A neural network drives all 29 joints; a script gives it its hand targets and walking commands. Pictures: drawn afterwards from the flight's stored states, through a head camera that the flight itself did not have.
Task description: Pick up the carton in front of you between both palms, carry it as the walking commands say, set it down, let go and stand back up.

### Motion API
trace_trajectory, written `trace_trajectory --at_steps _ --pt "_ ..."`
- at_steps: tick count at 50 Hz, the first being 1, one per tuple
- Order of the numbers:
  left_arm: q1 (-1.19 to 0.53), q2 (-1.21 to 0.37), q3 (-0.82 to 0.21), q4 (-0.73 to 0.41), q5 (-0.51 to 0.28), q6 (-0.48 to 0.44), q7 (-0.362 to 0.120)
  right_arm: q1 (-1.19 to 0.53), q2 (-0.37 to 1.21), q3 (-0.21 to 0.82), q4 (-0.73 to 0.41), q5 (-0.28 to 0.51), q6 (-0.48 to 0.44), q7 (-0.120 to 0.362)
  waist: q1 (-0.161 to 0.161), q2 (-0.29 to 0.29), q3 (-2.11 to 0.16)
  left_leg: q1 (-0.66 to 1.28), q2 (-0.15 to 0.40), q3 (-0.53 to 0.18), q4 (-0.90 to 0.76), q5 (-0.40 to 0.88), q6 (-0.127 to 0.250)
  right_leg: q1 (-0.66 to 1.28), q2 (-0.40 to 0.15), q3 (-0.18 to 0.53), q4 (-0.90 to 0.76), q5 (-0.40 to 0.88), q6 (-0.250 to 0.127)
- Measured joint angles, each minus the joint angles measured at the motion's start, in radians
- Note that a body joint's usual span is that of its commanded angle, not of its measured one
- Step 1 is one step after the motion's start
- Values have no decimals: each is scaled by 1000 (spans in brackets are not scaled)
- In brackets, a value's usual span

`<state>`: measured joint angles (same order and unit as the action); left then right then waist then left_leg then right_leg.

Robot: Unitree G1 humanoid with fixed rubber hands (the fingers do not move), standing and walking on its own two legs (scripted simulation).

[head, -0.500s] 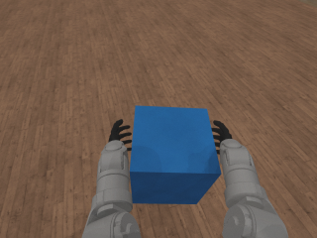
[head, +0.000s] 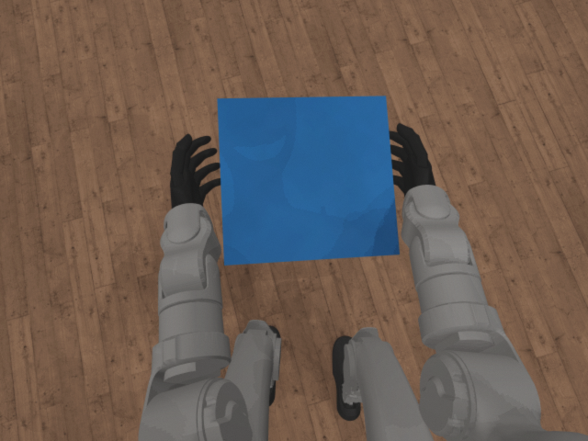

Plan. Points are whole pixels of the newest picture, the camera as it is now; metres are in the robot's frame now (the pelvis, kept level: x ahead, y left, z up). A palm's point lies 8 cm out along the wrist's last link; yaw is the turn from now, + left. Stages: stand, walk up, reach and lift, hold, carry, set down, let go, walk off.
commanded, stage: set down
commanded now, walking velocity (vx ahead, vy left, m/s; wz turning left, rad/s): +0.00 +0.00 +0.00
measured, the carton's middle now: (297, 194) +0.45 +0.04 -0.16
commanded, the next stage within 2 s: none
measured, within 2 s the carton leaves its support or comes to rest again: rests again in 1.68 s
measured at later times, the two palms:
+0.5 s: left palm (210, 202) +0.45 +0.19 -0.21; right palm (379, 178) +0.50 -0.10 -0.22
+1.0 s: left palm (223, 212) +0.47 +0.20 -0.37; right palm (357, 182) +0.55 -0.08 -0.38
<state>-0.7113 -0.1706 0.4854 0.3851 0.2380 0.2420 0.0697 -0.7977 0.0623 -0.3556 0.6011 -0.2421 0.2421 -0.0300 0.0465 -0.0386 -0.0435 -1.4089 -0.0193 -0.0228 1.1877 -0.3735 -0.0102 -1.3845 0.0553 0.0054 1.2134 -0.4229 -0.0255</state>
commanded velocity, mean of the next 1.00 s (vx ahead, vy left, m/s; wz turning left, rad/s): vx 0.00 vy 0.00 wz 0.00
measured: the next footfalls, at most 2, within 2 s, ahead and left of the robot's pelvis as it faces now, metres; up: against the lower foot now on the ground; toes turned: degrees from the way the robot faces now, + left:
none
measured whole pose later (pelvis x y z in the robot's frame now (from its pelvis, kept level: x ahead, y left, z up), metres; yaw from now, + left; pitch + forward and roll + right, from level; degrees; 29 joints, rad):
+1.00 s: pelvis -0.04 -0.01 -0.22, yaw +1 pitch +43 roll +3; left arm -1.32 0.01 0.60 0.61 0.16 0.32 0.12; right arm -1.58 -0.29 -0.12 1.05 -0.10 0.32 -0.08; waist 0.12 -0.04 0.26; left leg -2.19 -0.01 0.00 1.96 -0.52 -0.05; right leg -2.19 0.08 -0.01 2.02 -0.57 -0.05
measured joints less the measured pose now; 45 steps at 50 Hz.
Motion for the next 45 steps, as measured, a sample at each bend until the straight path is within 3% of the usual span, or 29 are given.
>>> trace_trajectory --at_steps 10,21,26,35,45 --pt "-81 -23 76 89 81 21 0 -72 -28 -50 93 -46 39 14 6 8 -123 -226 -4 -3 144 -46 -3 -223 1 -8 143 -49 -3" --pt "-252 42 103 87 24 53 23 -304 -124 49 170 14 73 -24 27 -5 -63 -474 4 13 377 -94 -11 -483 13 -2 388 -95 -2" --pt "-294 64 109 95 8 70 29 -368 -133 38 210 6 79 -28 29 -9 -44 -560 1 8 463 -108 -18 -568 13 -11 476 -112 -7" --pt "-429 106 113 142 -9 89 52 -514 -211 86 283 56 92 -41 40 -10 64 -667 2 9 598 -119 -25 -681 17 -17 617 -123 -13" --pt "-570 150 145 206 -17 84 42 -712 -301 163 406 93 91 -44 66 -17 217 -749 10 20 721 -137 -33 -776 26 -15 749 -136 -18"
